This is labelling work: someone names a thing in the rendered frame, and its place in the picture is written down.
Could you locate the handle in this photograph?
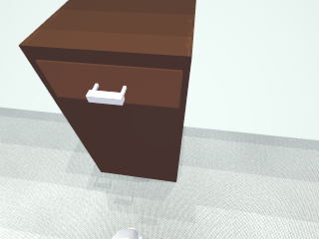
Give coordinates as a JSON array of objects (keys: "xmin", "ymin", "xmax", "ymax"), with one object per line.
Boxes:
[{"xmin": 86, "ymin": 83, "xmax": 127, "ymax": 106}]

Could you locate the cabinet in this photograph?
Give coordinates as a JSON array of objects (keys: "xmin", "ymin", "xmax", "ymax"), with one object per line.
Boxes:
[{"xmin": 18, "ymin": 0, "xmax": 196, "ymax": 182}]

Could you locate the drawer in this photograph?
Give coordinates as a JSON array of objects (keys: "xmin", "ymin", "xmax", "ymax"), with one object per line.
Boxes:
[{"xmin": 36, "ymin": 60, "xmax": 183, "ymax": 108}]

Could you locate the left robot thigh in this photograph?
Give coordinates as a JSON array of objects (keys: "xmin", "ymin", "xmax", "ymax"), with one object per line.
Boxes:
[{"xmin": 112, "ymin": 228, "xmax": 143, "ymax": 239}]

